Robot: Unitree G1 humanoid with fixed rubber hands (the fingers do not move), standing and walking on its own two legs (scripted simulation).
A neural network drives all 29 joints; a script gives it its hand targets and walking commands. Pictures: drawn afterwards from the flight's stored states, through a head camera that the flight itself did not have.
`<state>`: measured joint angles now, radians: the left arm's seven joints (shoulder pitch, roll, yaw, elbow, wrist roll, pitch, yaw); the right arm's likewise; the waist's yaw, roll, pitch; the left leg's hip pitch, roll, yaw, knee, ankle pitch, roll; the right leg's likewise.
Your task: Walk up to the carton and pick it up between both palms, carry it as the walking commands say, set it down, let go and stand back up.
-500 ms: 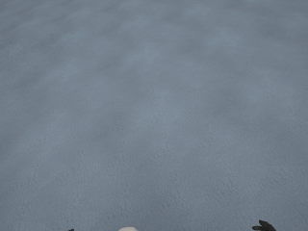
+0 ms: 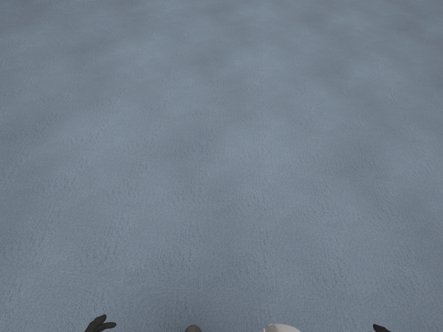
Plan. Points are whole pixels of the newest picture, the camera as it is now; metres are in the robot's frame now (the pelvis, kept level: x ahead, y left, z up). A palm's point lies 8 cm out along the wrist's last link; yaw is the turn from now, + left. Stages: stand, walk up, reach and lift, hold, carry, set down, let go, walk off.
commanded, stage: walk up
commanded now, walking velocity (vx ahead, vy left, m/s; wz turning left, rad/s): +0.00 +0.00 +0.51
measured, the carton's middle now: out of the picture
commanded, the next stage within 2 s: none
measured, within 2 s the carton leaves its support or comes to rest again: neither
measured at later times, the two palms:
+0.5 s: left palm out of the picture -0.04 +0.22 -0.07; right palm out of the picture +0.11 -0.30 -0.12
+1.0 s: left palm out of the picture -0.12 +0.29 -0.13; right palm out of the picture +0.10 -0.20 -0.11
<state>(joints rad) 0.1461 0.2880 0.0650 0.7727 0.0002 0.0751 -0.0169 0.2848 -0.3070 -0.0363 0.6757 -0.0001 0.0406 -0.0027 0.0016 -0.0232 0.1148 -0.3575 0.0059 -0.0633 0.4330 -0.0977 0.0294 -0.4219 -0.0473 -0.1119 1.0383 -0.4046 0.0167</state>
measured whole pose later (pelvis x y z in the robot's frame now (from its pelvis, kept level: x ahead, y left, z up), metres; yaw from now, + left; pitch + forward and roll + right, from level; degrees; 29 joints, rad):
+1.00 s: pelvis -0.10 +0.01 -0.02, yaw +28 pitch -3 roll -3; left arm 0.14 0.29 0.04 0.76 0.00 0.06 -0.02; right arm 0.28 -0.29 -0.04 0.68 0.00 0.05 0.01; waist 0.00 0.00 0.14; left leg -0.39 0.03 -0.10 0.65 -0.22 -0.02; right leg -0.35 -0.09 -0.18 0.96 -0.49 0.02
